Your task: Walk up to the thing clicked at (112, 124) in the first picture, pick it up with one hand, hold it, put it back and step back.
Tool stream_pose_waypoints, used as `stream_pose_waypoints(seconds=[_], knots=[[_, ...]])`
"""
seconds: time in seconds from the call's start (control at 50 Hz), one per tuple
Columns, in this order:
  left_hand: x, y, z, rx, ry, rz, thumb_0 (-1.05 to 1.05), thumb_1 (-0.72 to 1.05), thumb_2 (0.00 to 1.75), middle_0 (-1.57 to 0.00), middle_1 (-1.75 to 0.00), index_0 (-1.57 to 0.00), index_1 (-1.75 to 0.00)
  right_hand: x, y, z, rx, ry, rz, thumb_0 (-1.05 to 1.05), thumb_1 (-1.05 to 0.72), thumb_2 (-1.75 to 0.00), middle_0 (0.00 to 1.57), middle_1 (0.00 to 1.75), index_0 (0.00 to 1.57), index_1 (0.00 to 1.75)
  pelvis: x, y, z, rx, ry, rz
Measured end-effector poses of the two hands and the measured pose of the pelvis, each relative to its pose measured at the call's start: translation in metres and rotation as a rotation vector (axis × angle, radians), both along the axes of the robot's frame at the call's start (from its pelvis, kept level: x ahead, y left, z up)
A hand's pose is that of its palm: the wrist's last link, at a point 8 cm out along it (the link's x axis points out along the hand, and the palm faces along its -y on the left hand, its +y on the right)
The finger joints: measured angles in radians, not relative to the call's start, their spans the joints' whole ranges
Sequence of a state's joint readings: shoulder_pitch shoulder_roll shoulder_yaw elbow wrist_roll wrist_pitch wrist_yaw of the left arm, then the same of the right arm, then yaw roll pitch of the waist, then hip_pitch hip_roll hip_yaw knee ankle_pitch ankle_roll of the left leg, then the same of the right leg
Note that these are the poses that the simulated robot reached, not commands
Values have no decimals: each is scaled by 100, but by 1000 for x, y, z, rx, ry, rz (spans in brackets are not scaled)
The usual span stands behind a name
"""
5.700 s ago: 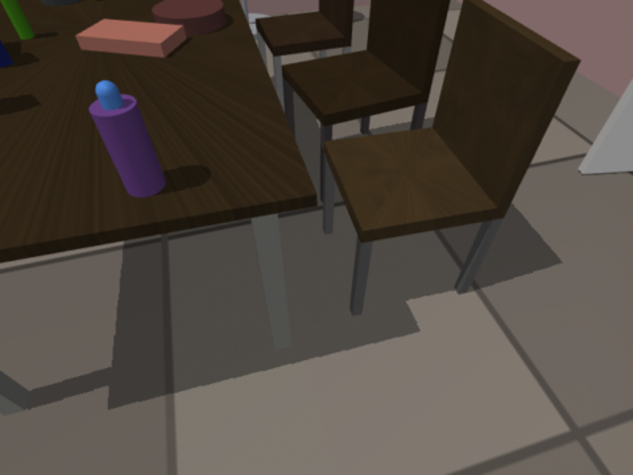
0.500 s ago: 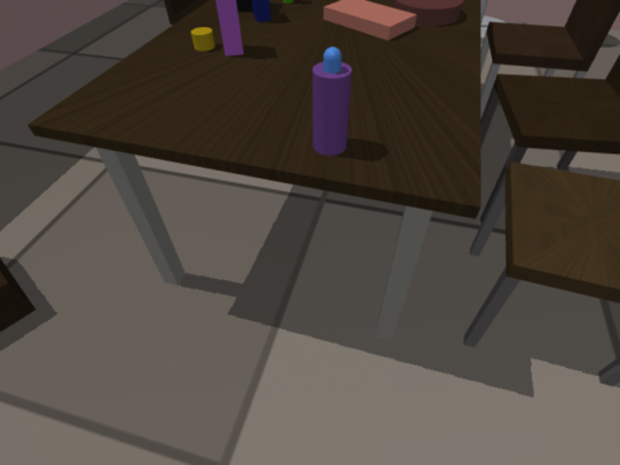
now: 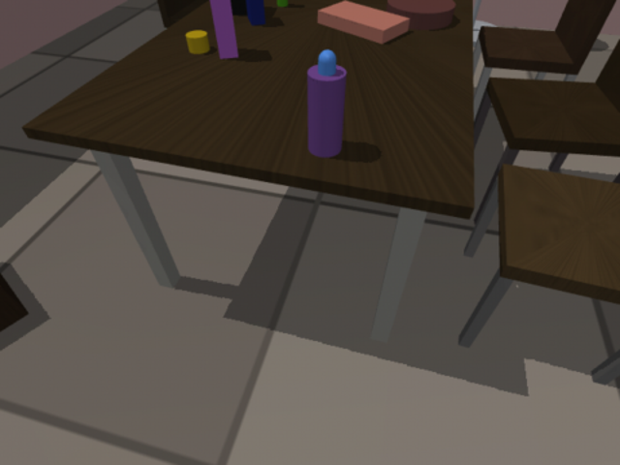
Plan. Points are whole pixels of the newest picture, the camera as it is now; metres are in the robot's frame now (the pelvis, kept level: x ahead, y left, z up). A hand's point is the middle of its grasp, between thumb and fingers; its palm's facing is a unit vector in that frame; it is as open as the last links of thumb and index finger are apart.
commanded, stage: stand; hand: left
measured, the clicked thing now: (326, 103) +0.79 +0.00 +0.08
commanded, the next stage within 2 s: walk up in 0.66 s
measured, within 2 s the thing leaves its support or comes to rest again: neither
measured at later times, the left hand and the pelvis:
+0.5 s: hand out of the picture +0.07 +0.26 -0.16, palm faces -0.03 -0.94 -0.35, open 7.4 cm; pelvis +0.00 +0.00 +0.00, yaw +0 degrees
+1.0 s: hand out of the picture +0.13 +0.22 -0.16, palm faces -0.12 -0.90 -0.42, open 7.4 cm; pelvis +0.06 -0.07 -0.03, yaw -8 degrees
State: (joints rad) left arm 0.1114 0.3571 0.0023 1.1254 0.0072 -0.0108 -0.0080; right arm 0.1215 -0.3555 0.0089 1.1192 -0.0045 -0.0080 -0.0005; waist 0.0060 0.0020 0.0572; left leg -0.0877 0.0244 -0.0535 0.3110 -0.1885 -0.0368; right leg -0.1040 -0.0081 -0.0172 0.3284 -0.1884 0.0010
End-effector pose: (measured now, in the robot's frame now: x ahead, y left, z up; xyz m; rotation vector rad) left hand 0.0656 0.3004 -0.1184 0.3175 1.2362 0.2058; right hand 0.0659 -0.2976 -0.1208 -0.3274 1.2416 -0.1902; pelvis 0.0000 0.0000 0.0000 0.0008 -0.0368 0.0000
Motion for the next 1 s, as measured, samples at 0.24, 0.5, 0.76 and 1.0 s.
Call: stream_pose_waypoints(seconds=[0.24,0.5,0.76,1.0], knots=[[-4,2,0,3,5,-5,1,91,90,-20,-30,-20,-30,-6,2,-1,3,5,-7,1,-90,-90,20,30,20,30,-2,2,0,1,-2,-5],[-4,3,-1,0,6,-12,1,91,90,-20,-30,-20,-30,-10,3,0,3,11,-16,1,-90,-90,20,30,20,30,-3,3,0,1,1,-8],[4,7,-3,-3,27,-49,1,91,90,-20,-30,-20,-30,-11,-10,3,-13,-76,-55,0,-90,-90,21,30,21,30,6,0,-6,17,3,-65],[66,-37,1,78,-10,-119,1,91,90,-20,-30,-20,-30,-17,-109,-22,-74,-1,-152,1,-90,-90,21,30,20,30,55,-66,-32,-7,-42,-136]])
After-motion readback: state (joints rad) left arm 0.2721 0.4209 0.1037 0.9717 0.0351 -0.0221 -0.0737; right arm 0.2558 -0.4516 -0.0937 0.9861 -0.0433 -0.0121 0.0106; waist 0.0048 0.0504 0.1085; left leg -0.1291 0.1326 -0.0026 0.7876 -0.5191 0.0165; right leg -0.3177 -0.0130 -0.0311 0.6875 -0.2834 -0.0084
